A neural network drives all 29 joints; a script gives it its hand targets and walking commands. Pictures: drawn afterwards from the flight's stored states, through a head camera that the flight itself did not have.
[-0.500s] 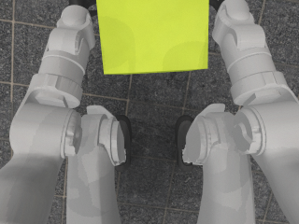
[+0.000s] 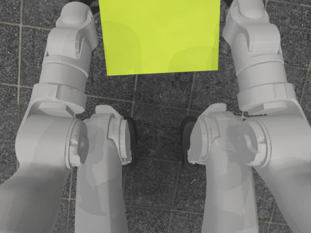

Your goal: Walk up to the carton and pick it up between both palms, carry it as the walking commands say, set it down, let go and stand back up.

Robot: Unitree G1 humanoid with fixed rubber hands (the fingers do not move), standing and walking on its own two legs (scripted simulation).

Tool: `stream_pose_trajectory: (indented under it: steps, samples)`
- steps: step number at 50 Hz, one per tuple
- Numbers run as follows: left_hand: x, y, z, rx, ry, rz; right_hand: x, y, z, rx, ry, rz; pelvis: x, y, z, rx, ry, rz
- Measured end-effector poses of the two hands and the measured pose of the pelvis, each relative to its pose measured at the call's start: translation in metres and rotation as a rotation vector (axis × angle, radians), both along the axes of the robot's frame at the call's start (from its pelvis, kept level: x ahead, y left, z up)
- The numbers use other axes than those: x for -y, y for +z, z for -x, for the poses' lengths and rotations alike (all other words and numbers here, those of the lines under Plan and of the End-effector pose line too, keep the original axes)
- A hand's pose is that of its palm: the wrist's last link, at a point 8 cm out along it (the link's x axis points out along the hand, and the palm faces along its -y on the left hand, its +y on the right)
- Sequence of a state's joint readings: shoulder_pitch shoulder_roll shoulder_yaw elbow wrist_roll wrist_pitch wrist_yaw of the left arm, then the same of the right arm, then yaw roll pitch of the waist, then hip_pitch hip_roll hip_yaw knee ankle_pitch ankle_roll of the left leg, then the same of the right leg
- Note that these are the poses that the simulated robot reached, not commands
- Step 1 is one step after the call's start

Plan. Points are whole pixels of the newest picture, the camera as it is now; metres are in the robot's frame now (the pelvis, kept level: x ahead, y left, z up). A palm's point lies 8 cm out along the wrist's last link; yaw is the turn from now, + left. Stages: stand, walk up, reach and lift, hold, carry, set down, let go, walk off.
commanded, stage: reach and lift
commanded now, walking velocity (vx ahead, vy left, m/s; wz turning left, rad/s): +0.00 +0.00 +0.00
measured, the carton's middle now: (161, 25) +0.54 +0.00 -0.20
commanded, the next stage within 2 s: none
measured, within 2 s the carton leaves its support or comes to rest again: neither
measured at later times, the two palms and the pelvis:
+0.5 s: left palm (67, 0) +0.53 +0.15 -0.05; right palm out of the picture +0.53 -0.14 -0.03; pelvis -0.01 +0.00 +0.05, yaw +0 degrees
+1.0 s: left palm out of the picture +0.51 +0.15 +0.02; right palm out of the picture +0.52 -0.14 +0.04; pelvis -0.01 +0.00 +0.10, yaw -1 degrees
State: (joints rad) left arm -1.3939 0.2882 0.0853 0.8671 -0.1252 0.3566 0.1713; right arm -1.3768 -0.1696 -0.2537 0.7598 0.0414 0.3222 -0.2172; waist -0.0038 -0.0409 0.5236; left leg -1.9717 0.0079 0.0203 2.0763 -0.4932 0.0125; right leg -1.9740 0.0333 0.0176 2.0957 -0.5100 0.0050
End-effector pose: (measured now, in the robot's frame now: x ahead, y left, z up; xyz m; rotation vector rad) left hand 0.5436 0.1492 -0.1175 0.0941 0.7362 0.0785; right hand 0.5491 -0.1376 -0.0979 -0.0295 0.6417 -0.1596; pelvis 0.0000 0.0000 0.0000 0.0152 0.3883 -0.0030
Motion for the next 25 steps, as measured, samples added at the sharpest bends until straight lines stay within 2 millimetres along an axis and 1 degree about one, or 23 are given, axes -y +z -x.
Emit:
stream_pose_trajectory:
  steps: [5, 9, 25]
  samples:
    - [0.002, 0.017, 0.003, 0.000, -0.004, 0.000, 0.002, 0.015, 0.006, 0.000, -0.009, 0.001, 0.000, 0.010, 0.002, 0.016, -0.002, 0.000]
    - [0.003, 0.027, 0.007, 0.001, -0.002, 0.010, 0.003, 0.027, 0.011, 0.003, -0.013, 0.004, 0.000, 0.018, 0.004, 0.025, -0.004, 0.002]
    - [0.001, 0.068, 0.017, 0.013, 0.007, 0.017, 0.001, 0.070, 0.019, 0.015, -0.011, 0.009, -0.002, 0.046, 0.007, 0.054, -0.007, 0.004]
